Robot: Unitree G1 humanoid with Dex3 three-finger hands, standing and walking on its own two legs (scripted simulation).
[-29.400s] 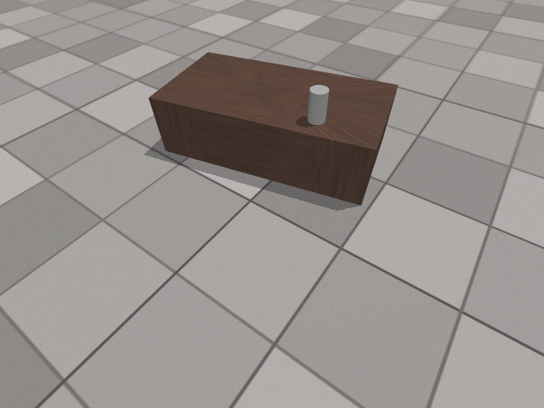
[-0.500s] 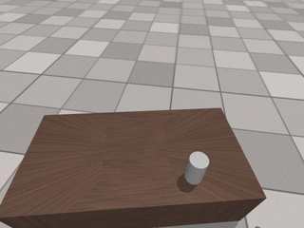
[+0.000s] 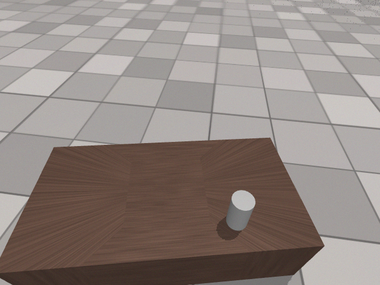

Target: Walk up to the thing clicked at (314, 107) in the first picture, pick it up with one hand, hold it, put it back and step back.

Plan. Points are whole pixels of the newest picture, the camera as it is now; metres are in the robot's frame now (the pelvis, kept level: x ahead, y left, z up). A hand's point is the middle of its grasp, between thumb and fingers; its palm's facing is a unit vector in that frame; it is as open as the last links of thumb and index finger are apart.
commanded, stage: home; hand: right
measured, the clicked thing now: (239, 211) +0.49 -0.20 -0.34
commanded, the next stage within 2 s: stand in 0.80 s
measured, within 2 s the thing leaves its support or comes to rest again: neither
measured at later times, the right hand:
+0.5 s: hand out of the picture +0.06 -0.24 -0.15, palm faces -0.02 +0.93 -0.36, open 17.4 cm
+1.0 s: hand out of the picture +0.10 -0.24 -0.15, palm faces -0.03 +0.93 -0.37, open 17.0 cm
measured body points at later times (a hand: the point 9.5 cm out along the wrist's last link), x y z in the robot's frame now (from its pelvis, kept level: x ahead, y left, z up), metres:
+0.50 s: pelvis +0.00 +0.01 +0.00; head +0.00 +0.02 +0.45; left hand +0.05 +0.30 -0.14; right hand +0.06 -0.29 -0.13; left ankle +0.03 +0.14 -0.74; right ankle +0.01 -0.13 -0.74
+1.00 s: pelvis +0.02 +0.01 +0.00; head +0.02 +0.02 +0.45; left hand +0.09 +0.30 -0.14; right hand +0.10 -0.29 -0.12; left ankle +0.03 +0.14 -0.74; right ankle +0.01 -0.13 -0.74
